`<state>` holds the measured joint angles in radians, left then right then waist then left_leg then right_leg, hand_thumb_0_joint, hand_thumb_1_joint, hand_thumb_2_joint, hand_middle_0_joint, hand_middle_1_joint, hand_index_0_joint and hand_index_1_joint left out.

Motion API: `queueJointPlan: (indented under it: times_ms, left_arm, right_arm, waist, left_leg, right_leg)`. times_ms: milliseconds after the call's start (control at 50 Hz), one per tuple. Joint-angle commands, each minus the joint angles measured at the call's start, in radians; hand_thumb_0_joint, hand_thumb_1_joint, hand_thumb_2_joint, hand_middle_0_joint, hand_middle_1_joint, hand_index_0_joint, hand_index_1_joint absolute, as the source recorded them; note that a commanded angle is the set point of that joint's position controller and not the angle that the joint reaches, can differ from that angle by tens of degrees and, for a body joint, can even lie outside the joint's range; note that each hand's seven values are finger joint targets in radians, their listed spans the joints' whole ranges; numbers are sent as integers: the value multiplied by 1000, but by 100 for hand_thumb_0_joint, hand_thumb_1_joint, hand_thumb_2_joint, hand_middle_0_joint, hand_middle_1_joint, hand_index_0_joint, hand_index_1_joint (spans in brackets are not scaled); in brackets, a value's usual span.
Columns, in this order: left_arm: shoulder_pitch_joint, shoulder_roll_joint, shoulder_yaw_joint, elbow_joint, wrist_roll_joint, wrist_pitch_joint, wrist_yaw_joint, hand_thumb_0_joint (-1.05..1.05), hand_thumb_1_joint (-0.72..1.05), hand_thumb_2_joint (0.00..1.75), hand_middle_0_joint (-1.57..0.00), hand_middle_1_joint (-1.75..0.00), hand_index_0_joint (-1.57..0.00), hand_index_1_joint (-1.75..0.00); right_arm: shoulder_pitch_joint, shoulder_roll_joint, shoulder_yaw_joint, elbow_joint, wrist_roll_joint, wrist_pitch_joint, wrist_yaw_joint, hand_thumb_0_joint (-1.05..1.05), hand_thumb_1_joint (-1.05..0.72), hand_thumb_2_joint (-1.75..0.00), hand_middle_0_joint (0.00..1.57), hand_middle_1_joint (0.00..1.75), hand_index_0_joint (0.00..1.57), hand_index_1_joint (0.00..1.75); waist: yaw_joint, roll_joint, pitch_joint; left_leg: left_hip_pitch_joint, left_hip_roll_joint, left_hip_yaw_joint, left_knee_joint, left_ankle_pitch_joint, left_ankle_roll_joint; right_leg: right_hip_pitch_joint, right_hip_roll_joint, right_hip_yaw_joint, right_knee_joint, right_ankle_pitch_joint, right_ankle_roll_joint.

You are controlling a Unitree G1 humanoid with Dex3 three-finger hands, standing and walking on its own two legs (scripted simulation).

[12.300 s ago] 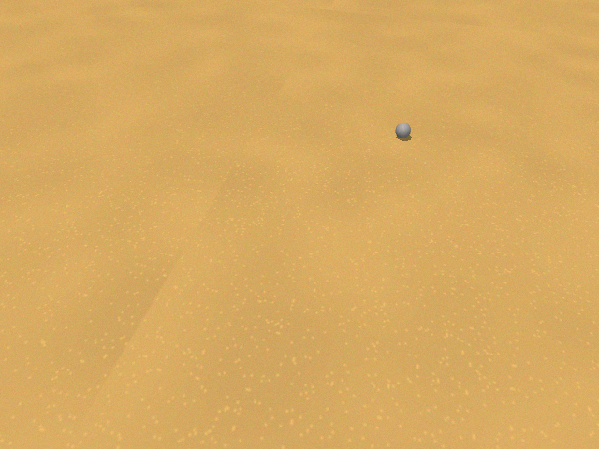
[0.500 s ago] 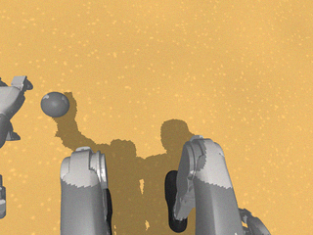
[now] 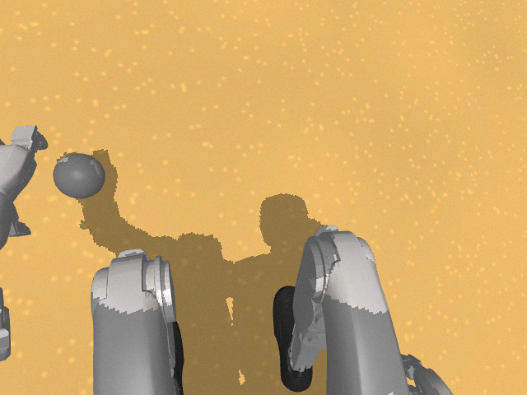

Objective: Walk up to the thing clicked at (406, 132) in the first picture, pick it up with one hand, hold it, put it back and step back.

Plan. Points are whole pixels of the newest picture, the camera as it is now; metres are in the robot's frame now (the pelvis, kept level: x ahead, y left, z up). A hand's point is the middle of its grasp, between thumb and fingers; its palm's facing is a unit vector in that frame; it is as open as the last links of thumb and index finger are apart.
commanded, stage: approach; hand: left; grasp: from above
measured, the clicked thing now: (80, 176) +0.48 +0.28 -0.30
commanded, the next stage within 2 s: close in in 0.78 s
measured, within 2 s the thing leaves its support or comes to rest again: neither
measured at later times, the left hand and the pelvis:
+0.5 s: hand (84, 141) +0.51 +0.24 -0.18, palm faces -0.36 -0.03 -0.93, open 14.0 cm; pelvis +0.00 +0.00 -0.01, yaw -1 degrees
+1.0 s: hand (35, 191) +0.42 +0.31 -0.19, palm faces -0.50 -0.06 -0.87, open 14.0 cm; pelvis -0.01 +0.00 -0.01, yaw +0 degrees
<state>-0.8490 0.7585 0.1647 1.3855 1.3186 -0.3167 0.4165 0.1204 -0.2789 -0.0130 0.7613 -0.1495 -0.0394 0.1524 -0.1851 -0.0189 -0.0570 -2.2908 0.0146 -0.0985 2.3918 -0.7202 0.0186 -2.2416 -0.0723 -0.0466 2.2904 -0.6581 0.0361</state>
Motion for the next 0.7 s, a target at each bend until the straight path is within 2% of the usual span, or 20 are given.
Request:
queueJointPlan:
  times_ms: [0,40,60,100,120,180,240,260,340,380,400,440,460,480,500,520,560,600,660,680]
  left_arm:
    - [-262,269,29,-113,-19,1,38,0,-53,98,-6,-106,-8,-105]
    - [-275,286,43,-109,-19,-2,41,0,-54,99,-6,-105,-7,-104]
    - [-270,294,45,-113,-17,-5,41,0,-61,107,-7,-101,-4,-104]
    - [-274,250,14,-73,-16,-4,42,0,-55,99,-6,-106,-7,-105]
    - [-309,230,-3,-78,-12,-5,41,0,-54,98,-6,-107,-7,-106]
    - [-403,229,-21,-93,-15,-11,53,0,-54,99,-6,-106,-7,-105]
    - [-477,174,-70,-39,-4,-3,70,0,-54,99,-6,-108,-7,-107]
    - [-514,162,-80,-52,-5,-2,77,0,-53,98,-6,-109,-8,-107]
    - [-612,160,-89,-41,18,51,115,0,-54,99,-6,-109,-8,-108]
    - [-609,182,-78,1,23,94,131,0,-54,98,-6,-110,-8,-108]
    - [-613,218,-53,7,28,116,139,0,-54,98,-6,-109,-8,-108]
    - [-566,222,-41,40,20,168,140,0,-55,99,-6,-109,-7,-107]
    - [-557,204,-51,64,18,191,131,0,-54,99,-6,-109,-7,-107]
    - [-569,208,-54,65,8,210,123,0,-54,99,-6,-108,-7,-107]
    - [-564,216,-50,92,0,228,110,0,-54,98,-6,-108,-7,-106]
    - [-542,193,-66,113,-13,244,91,0,-54,98,-6,-108,-7,-106]
    - [-513,221,-54,103,-41,264,66,0,-54,98,-6,-108,-7,-106]
    - [-446,231,-44,114,-65,276,32,0,-53,97,-6,-108,-8,-106]
    - [-392,272,-27,49,-100,253,-16,0,-54,97,-6,-107,-8,-106]
    - [-343,265,-26,68,-109,245,-31,0,-53,97,-6,-108,-8,-106]
  right_arm:
    - [201,-248,-81,-4,-2,-8,-6,0,-91,-90,20,30,20,30]
    - [208,-246,-76,-6,-1,-9,-4,0,-91,-90,20,30,20,30]
    - [201,-242,-75,-6,-6,-10,-3,0,-92,-91,20,30,20,30]
    - [205,-241,-73,-3,-8,-13,-2,0,-91,-90,20,30,20,30]
    - [207,-242,-68,1,-12,-14,-2,0,-91,-90,20,30,20,30]
    - [219,-252,-67,12,-13,-21,-6,0,-91,-90,20,30,20,30]
    - [229,-254,-54,23,-21,-32,-8,0,-91,-90,20,30,20,30]
    - [234,-252,-49,29,-22,-35,-11,0,-91,-90,20,30,20,30]
    - [252,-262,-36,27,-29,-47,-10,0,-91,-90,20,30,20,30]
    - [258,-265,-24,16,-32,-45,-8,0,-91,-90,20,30,20,30]
    - [264,-270,-22,13,-29,-45,-8,0,-91,-90,20,30,20,30]
    - [260,-266,-14,-12,-24,-36,-5,0,-91,-90,20,30,20,30]
    - [266,-267,-12,-19,-23,-31,-1,0,-91,-90,20,30,20,30]
    - [265,-270,-7,-23,-15,-27,0,0,-91,-90,20,30,20,30]
    - [274,-276,-5,-31,-10,-28,2,0,-91,-90,20,30,20,30]
    - [272,-275,0,-42,-7,-30,6,0,-91,-90,20,30,20,30]
    - [275,-276,9,-53,6,-24,5,0,-90,-90,20,30,20,30]
    - [278,-275,13,-69,19,-25,8,0,-90,-90,20,30,20,30]
    - [268,-268,14,-83,35,-15,4,0,-90,-90,20,30,20,30]
    - [270,-264,14,-84,35,-14,5,0,-90,-90,20,30,20,30]
  waist:
    - [3,285,-671]
    - [3,282,-671]
    - [7,280,-678]
    - [-14,257,-645]
    - [-35,255,-636]
    - [-57,265,-652]
    - [-108,259,-606]
    - [-120,270,-623]
    - [-134,374,-682]
    - [-135,391,-692]
    - [-127,407,-717]
    - [-109,437,-722]
    - [-123,408,-731]
    - [-119,401,-721]
    - [-130,373,-707]
    - [-136,360,-687]
    - [-116,328,-713]
    - [-105,284,-663]
    - [-78,242,-685]
    - [-78,215,-665]
  left_leg:
    - [562,-38,46,-278,229,9]
    - [533,-42,54,-271,221,11]
    - [520,-43,61,-266,214,13]
    - [508,-43,57,-263,199,15]
    - [507,-43,56,-259,195,16]
    - [503,-40,55,-242,186,18]
    - [481,-37,53,-227,156,18]
    - [485,-37,51,-226,162,19]
    - [572,-29,36,-246,204,2]
    - [577,-28,47,-237,246,-2]
    - [578,-28,50,-240,263,-2]
    - [572,-30,64,-249,293,-4]
    - [566,-29,65,-244,302,-2]
    - [533,-31,68,-248,299,1]
    - [515,-30,67,-239,292,6]
    - [511,-27,65,-235,294,8]
    - [472,-30,69,-233,299,17]
    - [413,-32,74,-240,271,23]
    - [369,-35,82,-236,251,30]
    - [349,-36,86,-229,245,34]
  right_leg:
    - [266,50,-85,-189,190,-59]
    - [286,51,-82,-192,186,-59]
    - [298,54,-81,-194,180,-61]
    - [276,53,-85,-194,170,-59]
    - [268,55,-88,-197,170,-58]
    - [265,55,-89,-199,169,-55]
    - [234,60,-96,-202,149,-55]
    - [241,61,-100,-203,157,-53]
    - [215,61,-114,-174,199,-57]
    - [240,62,-112,-166,240,-62]
    - [253,60,-110,-162,257,-63]
    - [280,60,-102,-164,284,-72]
    - [302,63,-103,-171,295,-72]
    - [302,63,-99,-172,297,-74]
    - [311,61,-100,-174,296,-71]
    - [312,63,-97,-175,297,-72]
    - [375,67,-91,-188,305,-66]
    - [398,65,-85,-195,276,-63]
    - [467,66,-76,-208,260,-56]
    - [488,68,-71,-215,260,-52]
